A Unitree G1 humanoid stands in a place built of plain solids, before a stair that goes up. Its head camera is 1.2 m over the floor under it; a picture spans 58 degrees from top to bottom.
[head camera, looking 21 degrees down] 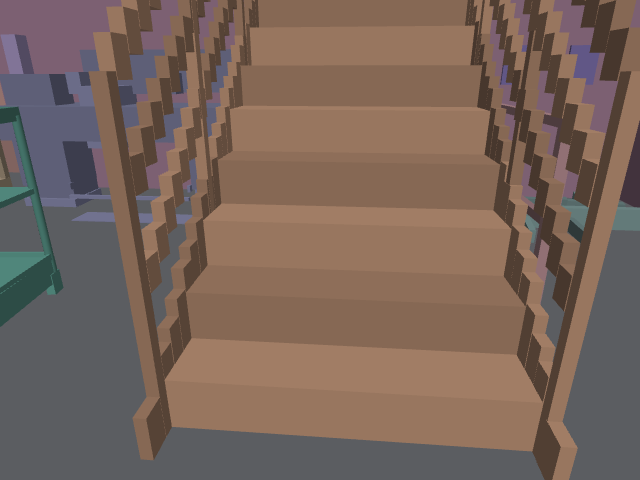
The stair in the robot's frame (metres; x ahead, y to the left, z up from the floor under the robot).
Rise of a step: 0.21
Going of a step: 0.26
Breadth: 1.36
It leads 5 degrees to the right of straight ahead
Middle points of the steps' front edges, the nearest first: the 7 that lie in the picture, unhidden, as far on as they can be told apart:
1.17 -0.09 0.21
1.43 -0.11 0.41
1.68 -0.14 0.62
1.94 -0.16 0.83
2.20 -0.18 1.04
2.45 -0.20 1.24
2.71 -0.23 1.45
